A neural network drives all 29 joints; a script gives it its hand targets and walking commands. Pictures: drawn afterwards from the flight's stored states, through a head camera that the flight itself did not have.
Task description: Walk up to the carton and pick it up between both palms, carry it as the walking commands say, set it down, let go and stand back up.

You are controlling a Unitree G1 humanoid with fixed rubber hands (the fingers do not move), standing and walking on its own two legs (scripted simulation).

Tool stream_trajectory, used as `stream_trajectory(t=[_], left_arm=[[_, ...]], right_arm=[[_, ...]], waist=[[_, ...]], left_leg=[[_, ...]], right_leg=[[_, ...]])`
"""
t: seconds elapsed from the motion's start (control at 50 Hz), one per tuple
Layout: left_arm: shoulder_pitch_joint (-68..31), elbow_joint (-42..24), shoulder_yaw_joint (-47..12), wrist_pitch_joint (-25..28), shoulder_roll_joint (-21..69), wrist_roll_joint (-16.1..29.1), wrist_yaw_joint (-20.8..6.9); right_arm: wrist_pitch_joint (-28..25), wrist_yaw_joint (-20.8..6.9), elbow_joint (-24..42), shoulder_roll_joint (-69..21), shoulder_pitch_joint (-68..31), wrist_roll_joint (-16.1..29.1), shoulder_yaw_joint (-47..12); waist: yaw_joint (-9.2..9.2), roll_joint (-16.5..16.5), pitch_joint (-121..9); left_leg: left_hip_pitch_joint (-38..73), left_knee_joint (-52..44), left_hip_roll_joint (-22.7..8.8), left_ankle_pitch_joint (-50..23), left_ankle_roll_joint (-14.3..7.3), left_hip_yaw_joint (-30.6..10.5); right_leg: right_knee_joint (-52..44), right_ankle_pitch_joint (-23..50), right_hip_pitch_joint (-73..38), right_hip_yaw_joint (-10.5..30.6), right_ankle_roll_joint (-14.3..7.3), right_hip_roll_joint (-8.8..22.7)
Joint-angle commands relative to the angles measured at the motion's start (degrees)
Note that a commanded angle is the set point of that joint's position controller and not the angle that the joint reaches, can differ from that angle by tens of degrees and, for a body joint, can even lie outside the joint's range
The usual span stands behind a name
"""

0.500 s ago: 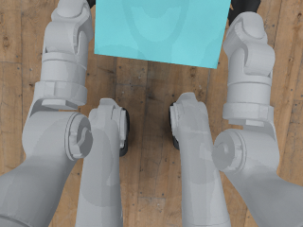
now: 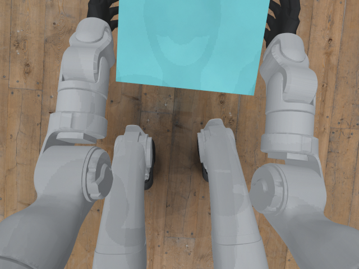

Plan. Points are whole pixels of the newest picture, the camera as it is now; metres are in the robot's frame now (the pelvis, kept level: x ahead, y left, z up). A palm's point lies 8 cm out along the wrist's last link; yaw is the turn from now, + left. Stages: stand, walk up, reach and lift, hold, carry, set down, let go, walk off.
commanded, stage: reach and lift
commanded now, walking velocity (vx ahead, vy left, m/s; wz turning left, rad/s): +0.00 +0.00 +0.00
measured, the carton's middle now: (188, 38) +0.51 -0.05 -0.14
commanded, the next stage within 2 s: none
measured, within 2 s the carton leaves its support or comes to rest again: neither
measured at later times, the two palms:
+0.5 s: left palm (80, 12) +0.51 +0.11 -0.01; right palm (306, 28) +0.47 -0.19 +0.01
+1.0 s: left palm out of the picture +0.49 +0.11 +0.10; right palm out of the picture +0.46 -0.19 +0.12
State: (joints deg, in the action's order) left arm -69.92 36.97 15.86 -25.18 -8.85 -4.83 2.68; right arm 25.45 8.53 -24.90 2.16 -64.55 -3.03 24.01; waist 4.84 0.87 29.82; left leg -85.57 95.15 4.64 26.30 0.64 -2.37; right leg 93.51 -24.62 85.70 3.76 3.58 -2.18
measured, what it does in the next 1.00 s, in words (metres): rises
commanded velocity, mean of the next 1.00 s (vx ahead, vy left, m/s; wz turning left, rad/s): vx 0.00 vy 0.00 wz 0.00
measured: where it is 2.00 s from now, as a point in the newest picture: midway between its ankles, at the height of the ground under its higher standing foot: (177, 169)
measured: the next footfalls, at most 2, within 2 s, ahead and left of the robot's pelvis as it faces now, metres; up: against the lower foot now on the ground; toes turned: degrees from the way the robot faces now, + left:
none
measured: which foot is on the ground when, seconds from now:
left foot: down 0.00-1.00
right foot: down 0.00-1.00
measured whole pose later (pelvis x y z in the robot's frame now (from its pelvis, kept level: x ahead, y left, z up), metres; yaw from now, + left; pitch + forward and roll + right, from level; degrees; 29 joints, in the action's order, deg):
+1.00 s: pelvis +0.10 +0.00 +0.15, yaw -1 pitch +22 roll -1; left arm -36.6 40.5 21.8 -20.4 4.4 -17.1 -0.5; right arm 19.4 2.3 -31.7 -8.8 -33.2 -15.0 27.5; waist 5.0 0.4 -6.0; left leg -58.9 59.3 3.1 22.8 -0.6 -3.2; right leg 57.5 -20.6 59.3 4.4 2.3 -1.7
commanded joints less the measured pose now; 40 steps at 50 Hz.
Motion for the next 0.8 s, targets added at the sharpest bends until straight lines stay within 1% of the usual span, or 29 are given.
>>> stream_trajectory(t=[0.0,0.04,0.08,0.14,0.18,0.22,0.24,0.26,0.28,0.3,0.32,0.34,0.36,0.38,0.4,0.46,0.5,0.52,0.56,0.58,0.6,0.62,0.64,0.66,0.68,0.7,0.74,0.76,0.78], left_arm=[[-42.71,-11.28,-33.71,3.15,63.3,12.12,-14.68],[-42.47,-12.36,-34.38,3.37,63.1,12.05,-14.74],[-41.98,-10.7,-34.24,3.44,63.87,11.82,-14.78],[-41.99,-13.36,-35.13,3.67,64.41,12.91,-15.04],[-38.28,-8.63,-32.4,3.5,63.58,11.15,-15.38],[-39.72,-12.24,-33.99,4.07,65.05,11.94,-15.12],[-40.4,-13.14,-34.1,4.2,63.83,12.2,-15.13],[-39.85,-11.12,-33.51,3.94,63.71,11.52,-15.3],[-38.93,-13.03,-33.71,4.17,63.59,11.21,-15.41],[-38.32,-13.18,-35.0,4.33,64.72,11.95,-15.25],[-38.71,-11.56,-34.4,4.45,63.72,11.41,-15.48],[-37.33,-12.47,-34.61,4.5,64.56,11.31,-15.5],[-37.36,-15.12,-36.42,4.52,65.39,12.36,-15.48],[-36.98,-12.7,-35.67,4.51,65.52,11.84,-15.57],[-36.62,-15.13,-35.81,4.43,65.68,11.89,-15.46],[-36.28,-13.18,-35.21,4.55,64.95,11.23,-15.51],[-32.43,-9.97,-34.49,4.83,66.88,10.94,-15.76],[-31.78,-8.89,-34.08,4.81,67.14,10.34,-15.8],[-31.7,-11.45,-34.64,5.0,68.68,10.66,-16.0],[-28.5,-6.11,-32.13,4.76,69.42,9.23,-15.94],[-29.45,-10.03,-32.7,5.52,69.57,10.45,-16.0],[-25.96,-4.52,-29.62,5.46,70.76,8.47,-15.96],[-26.13,-4.93,-29.06,5.61,70.18,8.21,-16.19],[-20.78,-0.78,-27.73,5.51,72.54,6.57,-16.1],[-18.61,1.99,-24.56,5.5,71.84,4.4,-16.06],[-18.21,0.74,-22.77,5.84,71.33,3.66,-16.14],[-12.27,5.86,-18.1,5.68,71.97,-0.04,-16.16],[-10.31,8.19,-15.89,6.03,71.07,-1.56,-16.27],[-8.24,7.9,-15.26,6.25,71.21,-2.81,-16.51]], right_arm=[[-0.6,-17.44,4.39,-60.11,-44.72,11.42,-41.12],[-0.56,-17.28,5.69,-60.88,-44.42,11.73,-42.15],[-0.7,-17.41,3.0,-60.2,-42.91,10.91,-41.05],[-0.7,-17.4,5.33,-61.79,-42.45,11.84,-42.75],[-0.6,-17.42,4.1,-61.46,-42.61,10.85,-42.14],[-1.09,-17.54,6.59,-61.47,-43.13,12.07,-43.92],[-1.01,-17.27,6.2,-62.58,-43.69,12.24,-44.36],[-0.9,-17.31,4.22,-60.96,-42.53,11.39,-42.86],[-0.74,-17.4,4.83,-62.78,-41.48,11.06,-43.47],[-0.68,-17.4,4.71,-63.84,-39.03,11.21,-44.0],[-0.69,-17.61,1.31,-63.43,-38.11,10.41,-42.47],[-1.13,-17.54,3.98,-64.42,-38.05,10.76,-43.8],[-1.3,-17.32,6.9,-63.54,-37.5,10.88,-44.84],[-1.17,-17.43,3.47,-63.77,-37.13,10.37,-43.57],[-1.29,-17.51,7.21,-62.67,-37.01,9.94,-43.95],[-1.32,-17.75,5.22,-63.87,-37.59,10.6,-43.95],[-1.29,-18.15,1.87,-64.73,-33.34,9.47,-43.42],[-1.49,-18.27,2.05,-64.78,-33.32,9.26,-43.01],[-1.76,-18.58,2.37,-66.07,-30.3,8.19,-42.06],[-1.89,-18.9,0.03,-65.84,-30.21,7.68,-40.66],[-2.1,-18.97,2.12,-68.16,-29.52,8.6,-41.64],[-2.14,-19.15,-2.79,-67.74,-26.75,6.96,-39.17],[-2.07,-19.55,-3.89,-68.4,-25.08,6.21,-38.12],[-2.48,-19.49,-5.92,-68.33,-20.61,4.79,-36.07],[-2.3,-19.86,-9.46,-67.62,-17.81,3.03,-32.93],[-2.2,-20.22,-10.09,-67.38,-16.29,2.48,-30.99],[-2.65,-20.68,-11.19,-66.82,-15.13,0.9,-28.26],[-3.11,-20.69,-12.59,-65.13,-14.17,-0.14,-25.87],[-3.22,-20.9,-11.96,-65.06,-12.6,-1.66,-25.35]], waist=[[1.44,1.75,-134.56],[1.53,1.07,-136.48],[2.25,1.51,-133.08],[1.74,1.39,-136.19],[0.54,-0.15,-130.27],[0.48,0.78,-133.78],[0.21,-1.02,-134.25],[0.96,0.87,-129.67],[-0.39,0.09,-132.7],[0.95,-0.29,-132.75],[0.97,0.4,-128.45],[0.06,-0.22,-130.77],[1.17,0.11,-134.59],[1.33,0.69,-129.16],[1.37,1.2,-133.99],[0.12,1.02,-128.36],[0.69,-0.03,-120.97],[0.58,0.91,-118.86],[1.77,2.0,-118.61],[1.2,2.1,-110.41],[0.95,0.22,-113.02],[1.99,0.73,-103.04],[1.6,0.36,-100.67],[2.92,0.95,-93.23],[2.3,1.52,-86.13],[2.13,1.54,-83.71],[0.41,1.21,-77.26],[1.1,1.66,-72.4],[0.71,1.33,-72.0]], left_leg=[[29.76,-12.23,5.94,-4.11,-0.64,3.33],[32.06,-13.41,5.81,-5.31,-0.72,3.11],[31.54,-13.92,5.66,-4.08,-0.54,2.62],[34.33,-15.42,5.73,-4.74,-0.78,2.76],[31.84,-16.44,5.62,-3.37,-1.11,2.96],[34.63,-17.26,5.92,-5.94,-0.9,2.59],[34.63,-17.75,6.06,-5.64,-1.33,2.32],[33.13,-18.59,5.56,-3.69,-1.18,2.49],[35.22,-19.02,6.01,-5.4,-1.19,2.63],[37.14,-19.47,5.72,-5.98,-1.01,2.37],[34.68,-20.08,5.45,-3.64,-1.02,2.34],[36.14,-20.72,5.5,-5.34,-1.11,2.25],[39.24,-20.94,5.69,-7.98,-0.8,1.8],[36.64,-21.18,5.44,-5.63,-0.73,1.84],[40.95,-22.19,5.49,-7.31,-0.61,1.44],[39.67,-23.76,5.13,-4.52,-0.93,1.34],[37.66,-25.39,5.07,-4.26,-0.92,1.45],[38.42,-26.32,4.98,-3.93,-1.02,1.17],[40.76,-27.18,4.68,-5.94,-0.77,1.0],[38.17,-28.25,4.62,-2.86,-1.09,0.84],[41.65,-29.15,4.66,-5.62,-1.46,0.49],[38.64,-29.44,4.44,-3.15,-1.89,0.14],[38.26,-30.81,4.14,-2.87,-1.79,-0.18],[36.49,-31.89,4.07,-2.7,-1.89,-0.34],[33.89,-33.17,3.93,-0.96,-1.97,-0.29],[35.87,-34.91,3.71,-1.19,-2.07,-0.39],[34.2,-37.25,3.49,0.86,-2.29,-0.5],[31.88,-37.84,3.22,1.33,-2.13,-0.44],[31.99,-38.36,3.11,0.3,-2.18,-0.41]], right_leg=[[-10.59,7.84,-34.46,-5.85,-2.23,-6.91],[-11.83,8.88,-36.74,-5.86,-2.02,-7.08],[-12.37,7.33,-34.16,-5.65,-2.16,-7.01],[-13.79,8.12,-38.9,-5.13,-2.26,-6.92],[-15.28,6.57,-38.3,-4.8,-1.93,-6.86],[-15.57,8.91,-40.56,-4.74,-1.91,-7.0],[-15.92,8.5,-42.46,-4.78,-1.71,-6.98],[-16.97,6.91,-40.76,-4.45,-1.91,-6.73],[-17.32,8.44,-43.03,-4.31,-1.83,-7.05],[-17.62,8.82,-43.25,-4.49,-1.74,-7.05],[-18.24,6.75,-41.03,-4.31,-1.95,-6.88],[-18.7,8.4,-44.14,-4.06,-1.84,-7.1],[-18.55,11.17,-45.84,-4.43,-1.83,-7.12],[-18.83,8.71,-43.47,-4.33,-1.99,-6.9],[-19.36,10.62,-46.02,-4.49,-2.2,-7.0],[-21.11,7.83,-45.16,-3.8,-2.42,-6.66],[-22.91,7.07,-44.6,-3.91,-2.08,-6.6],[-23.17,6.77,-43.78,-3.86,-2.16,-6.62],[-24.12,8.81,-45.11,-3.99,-2.38,-6.31],[-25.0,5.5,-42.07,-4.1,-2.37,-6.07],[-26.15,8.07,-45.66,-3.85,-2.38,-6.23],[-26.71,4.99,-41.26,-4.03,-2.35,-5.73],[-27.73,5.21,-40.97,-3.91,-2.72,-5.66],[-28.37,5.68,-39.37,-4.19,-2.56,-5.51],[-29.7,4.31,-37.08,-4.04,-2.82,-5.27],[-31.54,4.37,-37.6,-3.54,-3.07,-5.09],[-33.65,2.81,-37.09,-3.27,-3.41,-4.92],[-34.89,2.74,-35.75,-2.86,-3.59,-4.69],[-35.62,3.83,-37.34,-2.32,-3.69,-4.76]])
